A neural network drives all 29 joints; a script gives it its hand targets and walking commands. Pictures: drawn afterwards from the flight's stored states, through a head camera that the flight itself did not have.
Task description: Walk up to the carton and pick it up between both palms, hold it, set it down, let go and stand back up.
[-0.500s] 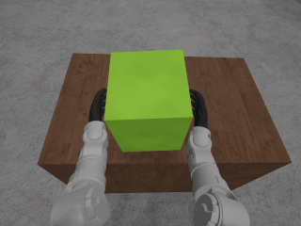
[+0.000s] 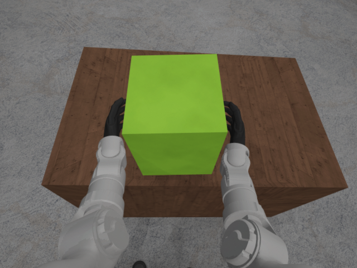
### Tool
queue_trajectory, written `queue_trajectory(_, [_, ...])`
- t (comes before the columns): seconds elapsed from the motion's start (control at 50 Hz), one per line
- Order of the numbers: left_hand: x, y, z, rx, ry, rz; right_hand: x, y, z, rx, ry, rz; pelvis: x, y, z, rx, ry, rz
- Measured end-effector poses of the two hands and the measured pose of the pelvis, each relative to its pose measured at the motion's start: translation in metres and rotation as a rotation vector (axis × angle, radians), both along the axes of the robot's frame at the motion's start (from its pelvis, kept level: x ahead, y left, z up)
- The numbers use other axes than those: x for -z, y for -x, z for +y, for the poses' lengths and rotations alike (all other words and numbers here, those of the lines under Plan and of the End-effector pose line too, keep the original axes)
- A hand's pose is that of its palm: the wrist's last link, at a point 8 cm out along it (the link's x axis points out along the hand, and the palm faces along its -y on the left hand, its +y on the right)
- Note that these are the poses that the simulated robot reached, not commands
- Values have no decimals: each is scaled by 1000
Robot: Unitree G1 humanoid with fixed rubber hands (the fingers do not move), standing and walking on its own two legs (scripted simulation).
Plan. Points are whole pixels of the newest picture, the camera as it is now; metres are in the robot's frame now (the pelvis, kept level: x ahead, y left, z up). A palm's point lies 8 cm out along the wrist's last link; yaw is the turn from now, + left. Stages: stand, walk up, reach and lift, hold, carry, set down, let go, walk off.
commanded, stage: set down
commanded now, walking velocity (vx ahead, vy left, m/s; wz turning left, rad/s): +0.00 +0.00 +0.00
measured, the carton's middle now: (175, 121) +0.46 -0.03 -0.02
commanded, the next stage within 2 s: none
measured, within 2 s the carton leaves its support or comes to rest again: rests again in 1.26 s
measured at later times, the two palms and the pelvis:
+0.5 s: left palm (128, 131) +0.45 +0.10 -0.04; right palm (234, 145) +0.39 -0.18 -0.04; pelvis +0.02 +0.01 -0.01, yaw -3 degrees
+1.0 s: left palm (126, 142) +0.42 +0.10 -0.04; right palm (236, 153) +0.38 -0.18 -0.04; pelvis -0.02 +0.01 -0.02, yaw -4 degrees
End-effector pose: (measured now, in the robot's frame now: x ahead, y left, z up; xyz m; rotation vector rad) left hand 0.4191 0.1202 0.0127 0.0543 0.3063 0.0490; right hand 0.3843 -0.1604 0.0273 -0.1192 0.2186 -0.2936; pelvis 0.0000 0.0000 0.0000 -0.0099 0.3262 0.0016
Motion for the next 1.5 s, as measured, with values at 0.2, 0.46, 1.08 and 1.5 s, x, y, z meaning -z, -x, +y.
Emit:
queue_trajectory(0.2, [22,-13,-11,27,-14,37,26,-5,-9,38,-13,39,3,-13,3,13,-1,78])
queue_trajectory(0.46, [50,-31,-24,58,-7,51,60,-12,-21,73,-28,50,9,-20,7,42,-1,202])
queue_trajectory(1.08, [57,-4,-20,22,38,9,69,9,-22,6,-43,49,17,22,1,50,7,246])
queue_trajectory(1.5, [62,-16,-12,42,29,-19,71,3,-10,40,-18,36,19,17,15,34,12,295])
